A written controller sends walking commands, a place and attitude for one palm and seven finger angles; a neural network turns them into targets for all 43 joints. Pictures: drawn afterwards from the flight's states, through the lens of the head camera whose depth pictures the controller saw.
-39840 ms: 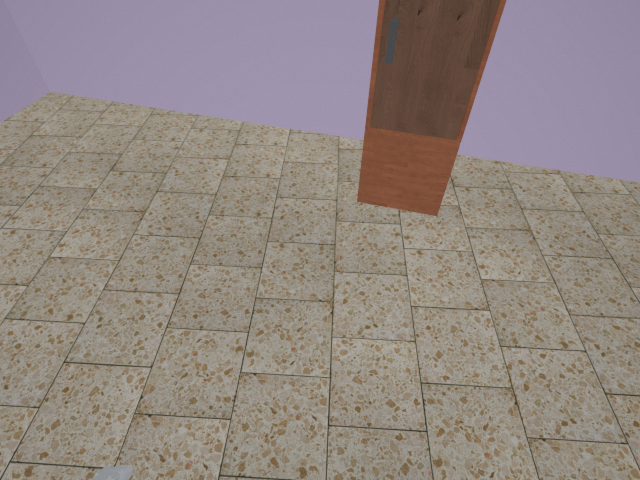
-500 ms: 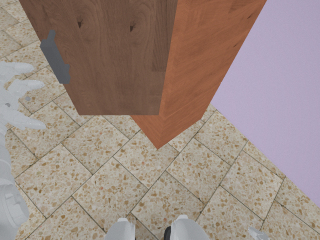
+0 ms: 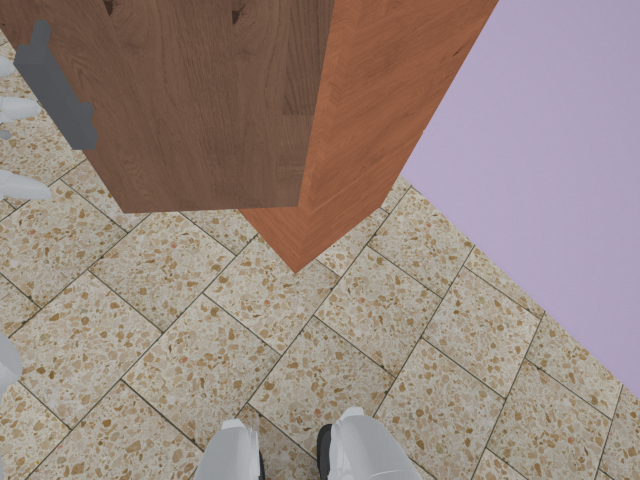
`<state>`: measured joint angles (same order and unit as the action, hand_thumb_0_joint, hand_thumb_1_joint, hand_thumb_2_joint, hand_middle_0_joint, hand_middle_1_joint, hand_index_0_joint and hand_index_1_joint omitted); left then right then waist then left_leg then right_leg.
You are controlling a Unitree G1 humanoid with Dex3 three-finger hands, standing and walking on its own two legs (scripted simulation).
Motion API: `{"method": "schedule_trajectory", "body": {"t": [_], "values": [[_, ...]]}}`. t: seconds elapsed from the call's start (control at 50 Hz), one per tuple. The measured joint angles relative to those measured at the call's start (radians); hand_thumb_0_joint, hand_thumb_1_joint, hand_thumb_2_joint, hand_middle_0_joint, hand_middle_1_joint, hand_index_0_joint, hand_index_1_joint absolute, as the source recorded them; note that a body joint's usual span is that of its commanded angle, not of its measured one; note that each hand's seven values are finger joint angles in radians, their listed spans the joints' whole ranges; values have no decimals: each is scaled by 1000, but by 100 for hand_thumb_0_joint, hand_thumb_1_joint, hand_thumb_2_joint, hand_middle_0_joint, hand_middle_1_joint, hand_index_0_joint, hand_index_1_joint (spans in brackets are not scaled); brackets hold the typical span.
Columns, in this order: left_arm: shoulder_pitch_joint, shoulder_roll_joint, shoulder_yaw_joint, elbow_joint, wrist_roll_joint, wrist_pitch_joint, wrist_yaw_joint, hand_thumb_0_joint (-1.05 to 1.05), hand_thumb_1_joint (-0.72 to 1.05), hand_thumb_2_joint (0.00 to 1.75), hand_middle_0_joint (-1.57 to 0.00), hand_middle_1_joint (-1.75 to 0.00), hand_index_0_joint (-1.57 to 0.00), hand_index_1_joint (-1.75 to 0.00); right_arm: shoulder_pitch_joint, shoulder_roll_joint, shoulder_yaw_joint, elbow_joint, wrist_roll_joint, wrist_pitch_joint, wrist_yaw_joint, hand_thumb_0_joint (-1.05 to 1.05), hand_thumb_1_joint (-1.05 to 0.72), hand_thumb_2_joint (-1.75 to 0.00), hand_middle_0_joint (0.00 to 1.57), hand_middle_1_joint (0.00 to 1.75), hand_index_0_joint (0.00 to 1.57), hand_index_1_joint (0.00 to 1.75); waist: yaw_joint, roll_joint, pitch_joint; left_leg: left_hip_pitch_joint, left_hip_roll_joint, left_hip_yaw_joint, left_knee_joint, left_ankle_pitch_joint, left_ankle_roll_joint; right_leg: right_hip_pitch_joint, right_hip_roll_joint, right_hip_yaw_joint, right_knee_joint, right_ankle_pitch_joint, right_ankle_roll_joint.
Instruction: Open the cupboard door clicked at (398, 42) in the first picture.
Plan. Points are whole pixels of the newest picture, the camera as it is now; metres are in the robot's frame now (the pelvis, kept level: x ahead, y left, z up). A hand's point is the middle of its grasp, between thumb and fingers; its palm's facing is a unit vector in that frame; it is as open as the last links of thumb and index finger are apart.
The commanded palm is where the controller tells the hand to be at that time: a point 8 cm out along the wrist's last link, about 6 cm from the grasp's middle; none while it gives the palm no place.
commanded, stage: move the hooked fingers beside the handle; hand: left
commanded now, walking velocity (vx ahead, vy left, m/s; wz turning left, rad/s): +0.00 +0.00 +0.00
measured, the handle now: (64, 89) +0.55 +0.27 +0.07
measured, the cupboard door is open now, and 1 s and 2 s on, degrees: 55 55 54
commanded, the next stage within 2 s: slide the fingers in behind the handle in 1.06 s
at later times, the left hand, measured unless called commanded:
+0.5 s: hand out of the picture +0.51 +0.33 +0.07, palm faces +0.08 -1.00 -0.01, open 14.0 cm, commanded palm +0.50 +0.36 +0.07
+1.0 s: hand (2, 121) +0.50 +0.32 +0.07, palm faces +0.06 -1.00 -0.02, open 14.0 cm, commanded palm +0.49 +0.36 +0.07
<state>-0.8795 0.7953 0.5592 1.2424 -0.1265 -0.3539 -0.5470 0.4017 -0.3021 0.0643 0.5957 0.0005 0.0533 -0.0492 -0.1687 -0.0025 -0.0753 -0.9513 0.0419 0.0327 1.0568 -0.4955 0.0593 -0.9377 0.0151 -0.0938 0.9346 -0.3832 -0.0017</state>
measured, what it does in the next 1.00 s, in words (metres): stands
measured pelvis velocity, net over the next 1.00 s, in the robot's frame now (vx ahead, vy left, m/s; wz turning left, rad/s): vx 0.00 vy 0.00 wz -0.01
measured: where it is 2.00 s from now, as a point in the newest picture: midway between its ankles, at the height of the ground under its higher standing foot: outside the picture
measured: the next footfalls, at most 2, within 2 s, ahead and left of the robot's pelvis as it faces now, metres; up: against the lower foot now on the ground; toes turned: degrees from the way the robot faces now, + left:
none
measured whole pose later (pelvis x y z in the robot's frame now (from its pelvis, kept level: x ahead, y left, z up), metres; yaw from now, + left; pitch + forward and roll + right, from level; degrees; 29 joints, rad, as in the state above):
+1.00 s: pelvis +0.00 +0.00 -0.01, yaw +0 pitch +24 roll -6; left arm -0.97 0.87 0.56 1.28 -0.09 -0.34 -0.54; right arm 0.37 -0.30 0.09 0.57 0.00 0.08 -0.04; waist -0.20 0.00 -0.07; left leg -1.02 0.05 0.01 1.11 -0.51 0.06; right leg -0.99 0.03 -0.12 0.95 -0.39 0.00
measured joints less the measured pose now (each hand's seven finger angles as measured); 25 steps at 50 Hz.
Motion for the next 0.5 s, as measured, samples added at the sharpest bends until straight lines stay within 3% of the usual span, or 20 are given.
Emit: {"method": "schedule_trajectory", "body": {"t": [0.28, 0.5], "values": [[-142, 141, 28, 72, 55, 35, -2, -1, -50, 30, -30, -120, -30, -120, 4, -7, 24, -23, -6, 22, -4, 0, -90, -90, 20, 30, 20, 30, -52, 8, 14, -93, 13, -14, 42, -12, -2, -82, 12, -13, 22, -3, -3], [-59, 127, 90, 16, 46, 45, -23, -1, -50, 30, -30, -120, -30, -120, 17, 7, 21, -34, -10, 31, 19, 0, -90, -90, 20, 30, 20, 30, -40, 4, 3, -90, 23, -13, 38, -22, -2, -78, 24, -10, 6, -3, -2]]}}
